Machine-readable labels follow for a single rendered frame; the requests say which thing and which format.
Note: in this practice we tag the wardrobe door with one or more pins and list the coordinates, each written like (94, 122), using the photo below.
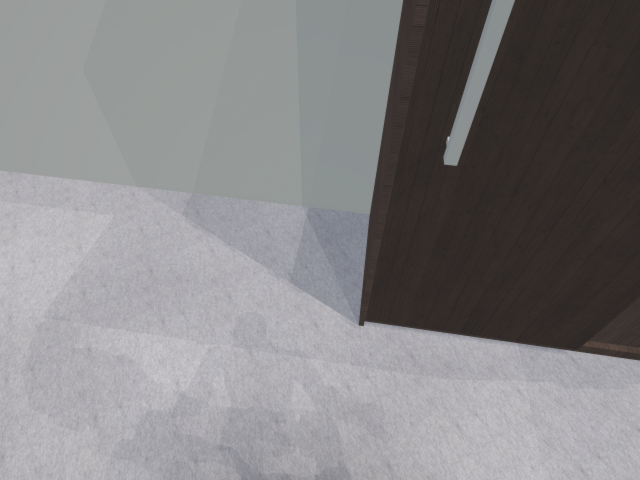
(624, 329)
(535, 235)

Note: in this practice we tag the handle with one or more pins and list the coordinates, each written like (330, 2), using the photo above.
(492, 33)

